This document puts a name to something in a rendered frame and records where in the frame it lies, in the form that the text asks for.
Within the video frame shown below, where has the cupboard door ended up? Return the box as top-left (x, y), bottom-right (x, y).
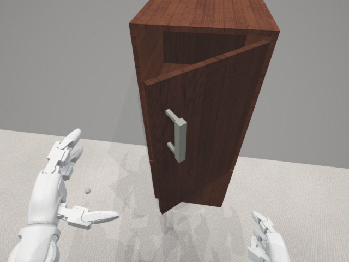
top-left (143, 40), bottom-right (270, 214)

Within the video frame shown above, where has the robot right hand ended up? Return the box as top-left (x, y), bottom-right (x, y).
top-left (248, 211), bottom-right (291, 262)

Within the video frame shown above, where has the robot left hand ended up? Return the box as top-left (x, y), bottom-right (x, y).
top-left (27, 129), bottom-right (119, 230)

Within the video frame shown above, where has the robot left forearm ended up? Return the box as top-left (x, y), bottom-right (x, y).
top-left (7, 224), bottom-right (61, 262)

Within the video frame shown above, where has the handle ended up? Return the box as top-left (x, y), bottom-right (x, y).
top-left (165, 109), bottom-right (187, 163)

